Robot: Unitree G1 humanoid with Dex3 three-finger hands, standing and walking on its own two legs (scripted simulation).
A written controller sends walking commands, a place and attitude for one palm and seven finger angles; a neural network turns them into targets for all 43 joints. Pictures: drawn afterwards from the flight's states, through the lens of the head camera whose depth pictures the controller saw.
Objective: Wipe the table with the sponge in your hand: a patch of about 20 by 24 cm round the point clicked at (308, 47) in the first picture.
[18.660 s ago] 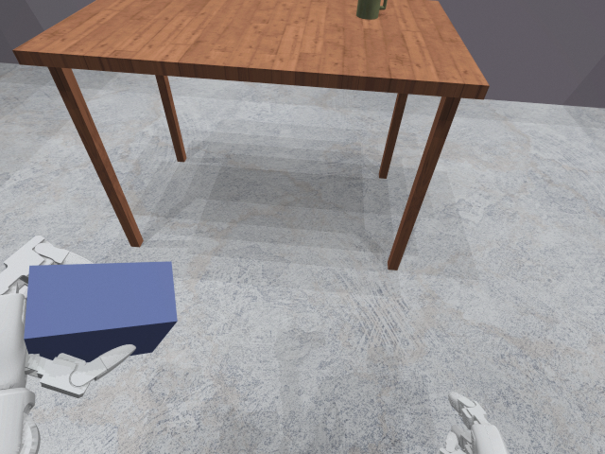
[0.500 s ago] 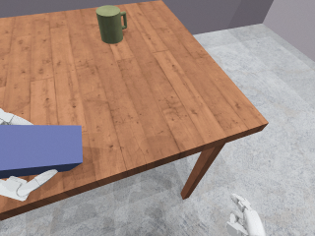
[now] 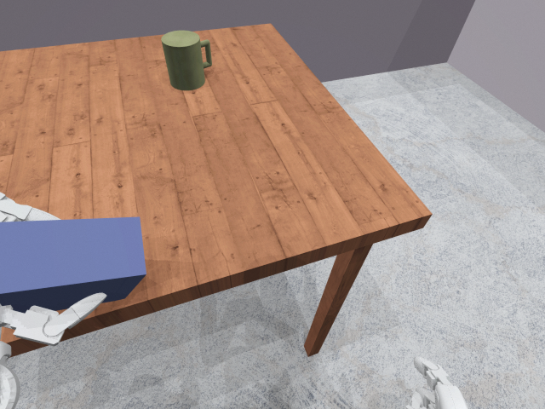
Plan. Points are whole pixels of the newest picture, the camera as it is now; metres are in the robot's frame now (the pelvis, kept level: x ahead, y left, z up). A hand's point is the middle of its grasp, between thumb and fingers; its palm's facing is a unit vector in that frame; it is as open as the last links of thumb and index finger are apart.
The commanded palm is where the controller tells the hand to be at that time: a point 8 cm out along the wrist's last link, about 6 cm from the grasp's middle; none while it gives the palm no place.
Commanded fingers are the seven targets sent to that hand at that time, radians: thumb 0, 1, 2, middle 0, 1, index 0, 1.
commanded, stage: come to a stop and stand still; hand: left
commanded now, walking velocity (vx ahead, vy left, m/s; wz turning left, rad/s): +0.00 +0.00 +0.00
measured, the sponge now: (93, 266) +0.23 +0.22 +0.15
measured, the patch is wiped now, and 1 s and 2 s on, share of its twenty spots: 0.05 0.05 0.05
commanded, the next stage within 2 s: look again from close up in 0.80 s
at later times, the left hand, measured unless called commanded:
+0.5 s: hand (44, 247) +0.24 +0.27 +0.17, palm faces +0.39 -0.87 -0.32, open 10.5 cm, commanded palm +0.18 +0.30 +0.18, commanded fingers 0.00 0.10 1.30 -1.20 -1.60 -1.20 -1.60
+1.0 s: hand (45, 240) +0.25 +0.27 +0.17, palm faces +0.36 -0.87 -0.32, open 10.5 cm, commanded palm +0.19 +0.31 +0.18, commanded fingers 0.00 0.10 1.30 -1.20 -1.60 -1.20 -1.60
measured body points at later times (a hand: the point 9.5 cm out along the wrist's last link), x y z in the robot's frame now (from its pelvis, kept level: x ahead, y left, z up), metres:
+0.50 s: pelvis +0.01 +0.02 +0.00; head +0.02 +0.04 +0.45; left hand +0.21 +0.31 +0.19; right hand +0.18 -0.20 -0.07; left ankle +0.00 +0.10 -0.74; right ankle +0.05 -0.09 -0.74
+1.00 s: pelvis +0.02 +0.03 +0.00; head +0.04 +0.05 +0.45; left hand +0.22 +0.32 +0.19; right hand +0.19 -0.19 -0.07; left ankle +0.00 +0.10 -0.74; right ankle +0.05 -0.09 -0.74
